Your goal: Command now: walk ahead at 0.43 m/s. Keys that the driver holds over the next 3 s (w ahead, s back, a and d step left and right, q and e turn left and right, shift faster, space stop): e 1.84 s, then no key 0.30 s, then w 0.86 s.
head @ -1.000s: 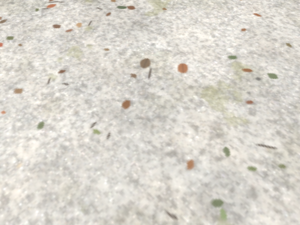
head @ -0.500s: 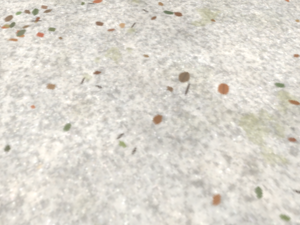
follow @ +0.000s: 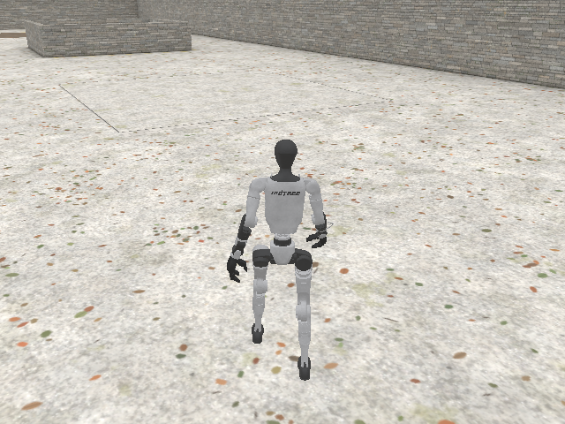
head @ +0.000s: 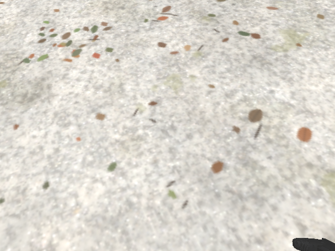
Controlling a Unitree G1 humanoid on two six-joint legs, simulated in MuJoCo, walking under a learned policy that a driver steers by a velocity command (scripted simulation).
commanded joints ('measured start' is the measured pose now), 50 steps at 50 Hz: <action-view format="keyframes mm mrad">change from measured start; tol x32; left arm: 1 19 200 47 -28 -9 5 5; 50 -321 205 78 -410 -4 110 27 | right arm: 1 -163 -61 -8 -119 3 -31 13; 5 318 -264 -76 -11 -59 -32 -24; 50 122 -187 -60 83 -27 41 -39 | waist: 1 -23 -173 110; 6 -185 279 -504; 27 -80 26 -52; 29 -101 -390 -114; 50 -146 -129 -123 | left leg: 1 31 -34 22 -80 -39 31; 6 1079 438 -540 -99 539 322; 13 330 239 -32 -335 377 236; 24 471 298 84 -286 162 198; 28 399 170 196 82 27 32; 30 -42 -61 25 616 -702 -79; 50 460 27 -131 -227 -125 16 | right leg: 1 -41 -233 145 -24 403 -154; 4 -156 -133 82 358 758 -65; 6 -631 67 114 953 -366 27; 7 -649 18 167 1042 -332 31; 26 -438 -31 -53 366 89 -30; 29 -1 -289 406 207 925 -270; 50 -378 -34 418 275 142 -117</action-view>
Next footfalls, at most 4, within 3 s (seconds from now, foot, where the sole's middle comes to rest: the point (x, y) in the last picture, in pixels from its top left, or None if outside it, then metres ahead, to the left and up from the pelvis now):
0.08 left None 0.21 0.14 -0.78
0.56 right None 0.24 -0.12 -0.78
1.00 left None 0.31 0.10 -0.78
1.42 right None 0.14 -0.11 -0.78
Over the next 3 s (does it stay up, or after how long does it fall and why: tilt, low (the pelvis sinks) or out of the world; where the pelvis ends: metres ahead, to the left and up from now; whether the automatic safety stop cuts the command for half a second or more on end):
stays up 0.35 -0.24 0.00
